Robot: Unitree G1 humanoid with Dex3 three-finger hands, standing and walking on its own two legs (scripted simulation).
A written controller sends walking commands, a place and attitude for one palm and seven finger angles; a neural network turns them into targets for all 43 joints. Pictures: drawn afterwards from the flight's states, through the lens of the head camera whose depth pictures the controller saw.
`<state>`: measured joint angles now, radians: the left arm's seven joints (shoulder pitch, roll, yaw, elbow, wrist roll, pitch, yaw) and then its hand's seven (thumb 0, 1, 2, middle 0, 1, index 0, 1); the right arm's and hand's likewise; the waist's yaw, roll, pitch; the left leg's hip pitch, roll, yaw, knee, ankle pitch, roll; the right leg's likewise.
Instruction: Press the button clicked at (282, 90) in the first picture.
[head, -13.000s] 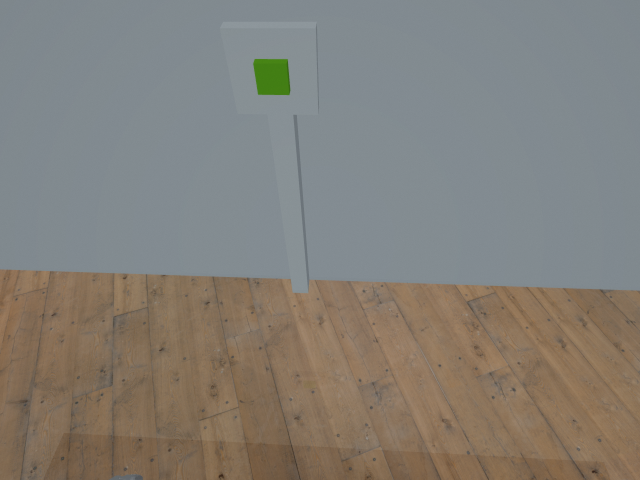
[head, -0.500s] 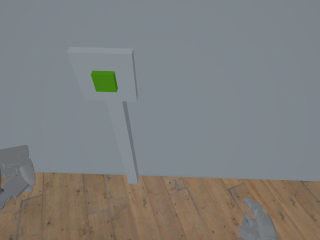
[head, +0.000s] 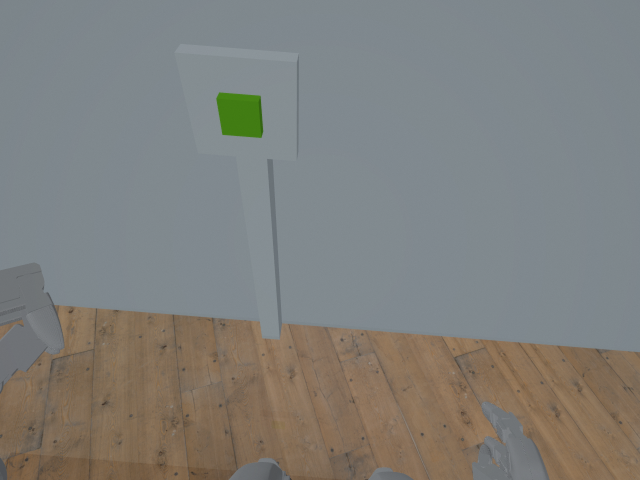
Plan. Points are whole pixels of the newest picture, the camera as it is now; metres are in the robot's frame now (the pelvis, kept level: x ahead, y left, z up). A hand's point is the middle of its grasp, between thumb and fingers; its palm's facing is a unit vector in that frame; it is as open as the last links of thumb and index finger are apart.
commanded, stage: step back with the hand held close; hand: left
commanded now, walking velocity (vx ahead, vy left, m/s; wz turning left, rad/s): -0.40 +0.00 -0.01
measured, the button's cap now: (241, 114) +0.62 +0.17 +0.12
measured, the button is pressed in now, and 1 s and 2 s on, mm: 0 0 0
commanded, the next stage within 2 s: stop stepping back and stand still in 0.28 s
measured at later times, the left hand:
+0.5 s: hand (10, 447) +0.12 +0.22 +0.19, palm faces +0.21 -0.85 -0.48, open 3.1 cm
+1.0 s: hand out of the picture +0.02 +0.23 +0.20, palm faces +0.32 -0.84 -0.44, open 3.1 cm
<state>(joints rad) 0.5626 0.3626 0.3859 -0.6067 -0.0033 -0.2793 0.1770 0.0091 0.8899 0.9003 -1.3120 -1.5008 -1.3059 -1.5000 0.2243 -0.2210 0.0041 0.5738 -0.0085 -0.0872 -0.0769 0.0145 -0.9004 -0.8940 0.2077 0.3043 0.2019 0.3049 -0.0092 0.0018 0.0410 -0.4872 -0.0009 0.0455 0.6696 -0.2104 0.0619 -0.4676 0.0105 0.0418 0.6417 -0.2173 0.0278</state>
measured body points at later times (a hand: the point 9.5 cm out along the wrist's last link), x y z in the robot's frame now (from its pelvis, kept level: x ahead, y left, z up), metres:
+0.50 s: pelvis -0.10 +0.00 +0.03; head -0.07 +0.03 +0.47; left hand +0.10 +0.27 +0.21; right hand +0.07 -0.24 -0.03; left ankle -0.02 +0.08 -0.72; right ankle -0.12 -0.12 -0.69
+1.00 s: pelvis -0.18 +0.01 +0.02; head -0.21 +0.03 +0.47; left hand -0.01 +0.27 +0.22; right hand -0.08 -0.23 -0.06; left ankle -0.14 +0.12 -0.72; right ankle -0.16 -0.09 -0.69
